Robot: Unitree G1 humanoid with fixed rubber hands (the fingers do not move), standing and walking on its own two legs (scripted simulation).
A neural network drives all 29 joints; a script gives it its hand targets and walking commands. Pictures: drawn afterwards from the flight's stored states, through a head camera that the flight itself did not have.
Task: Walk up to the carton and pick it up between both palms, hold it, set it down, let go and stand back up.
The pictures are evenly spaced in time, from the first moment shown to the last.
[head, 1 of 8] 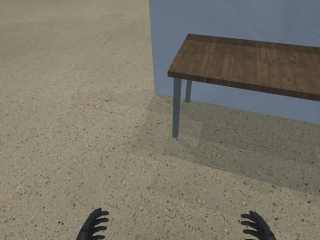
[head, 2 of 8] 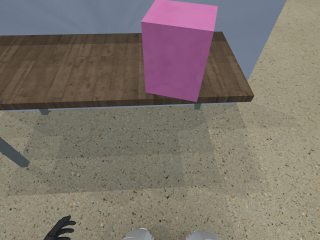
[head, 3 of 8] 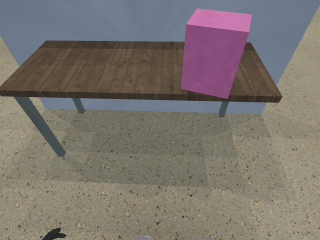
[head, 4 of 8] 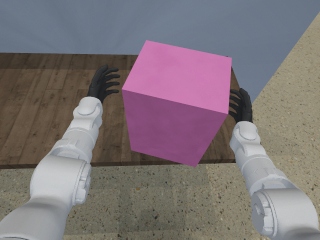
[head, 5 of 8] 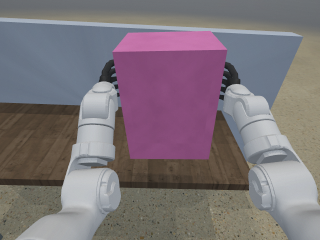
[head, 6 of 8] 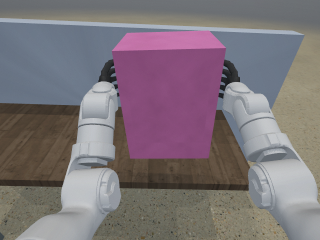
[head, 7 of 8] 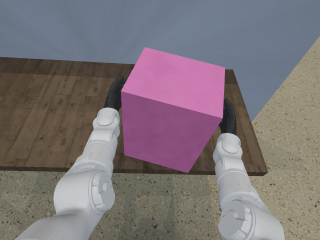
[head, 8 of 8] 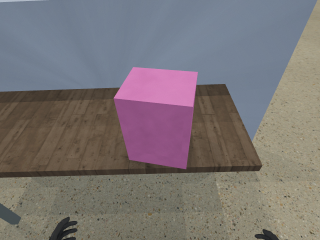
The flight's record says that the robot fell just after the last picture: no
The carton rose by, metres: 0.24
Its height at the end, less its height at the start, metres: +0.00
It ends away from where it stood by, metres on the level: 0.04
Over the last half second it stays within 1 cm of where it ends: yes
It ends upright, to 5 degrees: yes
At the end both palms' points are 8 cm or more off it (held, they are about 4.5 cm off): yes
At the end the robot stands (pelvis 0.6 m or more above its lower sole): yes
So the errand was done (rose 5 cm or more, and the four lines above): yes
